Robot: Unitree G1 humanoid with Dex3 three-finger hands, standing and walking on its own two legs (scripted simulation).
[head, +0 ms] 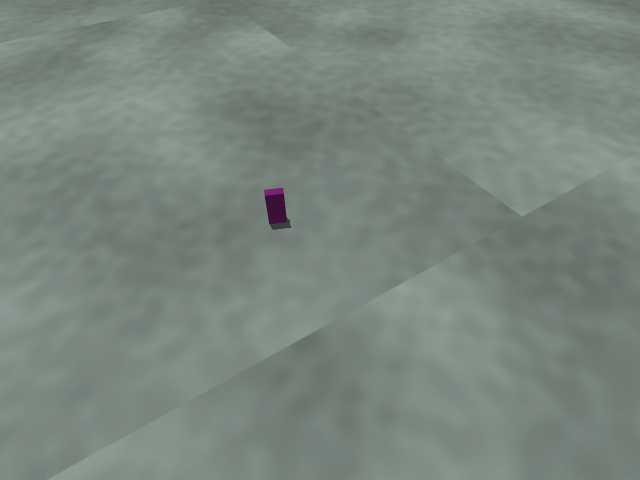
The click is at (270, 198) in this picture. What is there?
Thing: carton on end
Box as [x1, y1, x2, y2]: [264, 188, 286, 223]
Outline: 282,188 264,190 269,223 286,221
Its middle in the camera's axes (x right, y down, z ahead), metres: -0.18 -0.12 +1.70
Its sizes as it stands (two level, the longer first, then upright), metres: 0.080 0.038 0.170
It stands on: the floor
